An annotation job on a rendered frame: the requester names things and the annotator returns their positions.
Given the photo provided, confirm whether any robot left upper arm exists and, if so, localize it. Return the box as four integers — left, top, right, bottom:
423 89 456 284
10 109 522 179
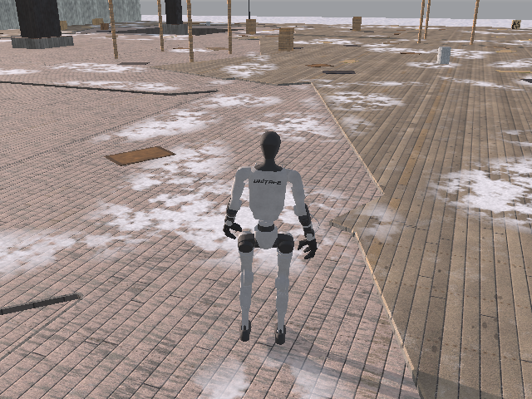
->
229 166 252 211

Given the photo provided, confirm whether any right robot hand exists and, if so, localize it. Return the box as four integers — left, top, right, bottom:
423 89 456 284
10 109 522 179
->
298 239 318 259

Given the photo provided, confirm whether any robot foot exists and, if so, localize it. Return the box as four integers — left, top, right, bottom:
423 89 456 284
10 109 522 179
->
239 321 251 342
274 323 286 345

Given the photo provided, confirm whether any left robot hand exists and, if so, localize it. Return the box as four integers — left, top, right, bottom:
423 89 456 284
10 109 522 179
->
223 223 242 239

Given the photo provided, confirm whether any right robot forearm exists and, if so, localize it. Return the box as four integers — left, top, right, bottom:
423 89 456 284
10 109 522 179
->
298 204 315 241

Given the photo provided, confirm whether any robot right upper arm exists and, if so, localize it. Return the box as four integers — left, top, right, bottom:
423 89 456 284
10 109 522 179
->
286 169 307 216

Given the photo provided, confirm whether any robot left foot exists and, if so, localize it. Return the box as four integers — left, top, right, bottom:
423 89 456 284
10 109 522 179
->
239 321 251 342

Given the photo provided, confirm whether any robot right foot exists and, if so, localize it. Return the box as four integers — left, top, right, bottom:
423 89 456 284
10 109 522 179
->
274 323 286 345

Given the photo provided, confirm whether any left robot forearm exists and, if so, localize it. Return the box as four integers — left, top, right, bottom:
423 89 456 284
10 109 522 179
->
224 198 238 226

